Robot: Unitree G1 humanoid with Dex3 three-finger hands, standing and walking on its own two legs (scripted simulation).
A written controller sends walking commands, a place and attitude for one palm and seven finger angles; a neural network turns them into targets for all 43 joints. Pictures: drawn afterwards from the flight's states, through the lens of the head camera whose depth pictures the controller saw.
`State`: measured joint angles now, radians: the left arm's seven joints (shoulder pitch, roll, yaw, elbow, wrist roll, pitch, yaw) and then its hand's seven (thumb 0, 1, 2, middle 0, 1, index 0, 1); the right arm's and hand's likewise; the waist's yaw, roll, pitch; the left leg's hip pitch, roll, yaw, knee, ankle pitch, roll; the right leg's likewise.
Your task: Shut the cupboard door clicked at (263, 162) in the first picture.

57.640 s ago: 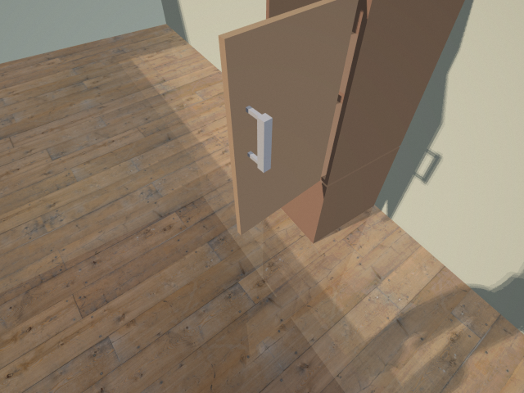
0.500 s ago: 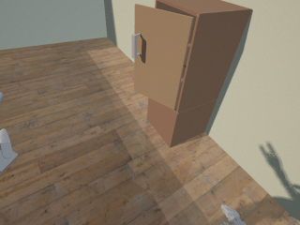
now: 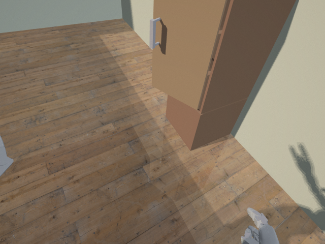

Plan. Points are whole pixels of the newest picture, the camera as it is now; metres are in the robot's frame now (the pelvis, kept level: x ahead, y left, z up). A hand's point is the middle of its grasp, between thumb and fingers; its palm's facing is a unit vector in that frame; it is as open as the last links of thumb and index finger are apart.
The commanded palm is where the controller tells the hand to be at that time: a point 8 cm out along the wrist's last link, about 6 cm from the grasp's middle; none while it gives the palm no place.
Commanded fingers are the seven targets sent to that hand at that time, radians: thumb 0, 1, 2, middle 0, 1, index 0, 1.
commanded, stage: stop stepping back and stand still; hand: left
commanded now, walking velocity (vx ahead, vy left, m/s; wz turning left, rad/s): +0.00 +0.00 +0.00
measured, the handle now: (155, 33) +1.07 +0.09 +0.04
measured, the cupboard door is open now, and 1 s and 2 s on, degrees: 25 25 25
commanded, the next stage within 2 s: let the arm hang, fingers relaxed in 0.34 s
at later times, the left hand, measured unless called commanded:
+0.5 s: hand (25, 171) +0.22 +0.28 +0.12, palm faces +0.33 -0.78 -0.52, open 7.4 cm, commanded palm none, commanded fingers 0.00 0.90 0.90 -0.20 -0.30 -0.20 -0.30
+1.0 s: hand out of the picture -0.07 +0.22 -0.16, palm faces +0.02 -0.97 -0.23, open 7.2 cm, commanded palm none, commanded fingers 0.00 0.90 0.90 -0.20 -0.30 -0.20 -0.30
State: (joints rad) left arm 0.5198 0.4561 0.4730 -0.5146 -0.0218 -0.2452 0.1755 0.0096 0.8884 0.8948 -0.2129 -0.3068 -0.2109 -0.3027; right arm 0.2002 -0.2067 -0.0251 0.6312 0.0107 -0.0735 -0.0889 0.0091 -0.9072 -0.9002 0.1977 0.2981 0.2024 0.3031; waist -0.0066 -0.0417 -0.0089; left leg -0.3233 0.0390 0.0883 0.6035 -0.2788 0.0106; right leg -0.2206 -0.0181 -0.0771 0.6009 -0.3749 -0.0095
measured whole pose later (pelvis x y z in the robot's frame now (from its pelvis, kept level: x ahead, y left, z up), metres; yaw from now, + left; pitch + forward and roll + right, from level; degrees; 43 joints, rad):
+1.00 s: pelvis -0.03 +0.02 +0.01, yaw +0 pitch -1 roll -1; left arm 0.38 0.20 0.01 1.09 0.02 0.03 0.02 0.00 0.94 0.89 -0.20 -0.30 -0.20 -0.30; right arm 0.33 -0.18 0.00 1.07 -0.01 0.04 -0.01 0.00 -0.91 -0.90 0.20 0.30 0.20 0.30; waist 0.00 0.02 0.04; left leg -0.27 0.01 0.09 0.45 -0.16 0.04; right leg -0.16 -0.03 -0.08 0.42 -0.24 0.01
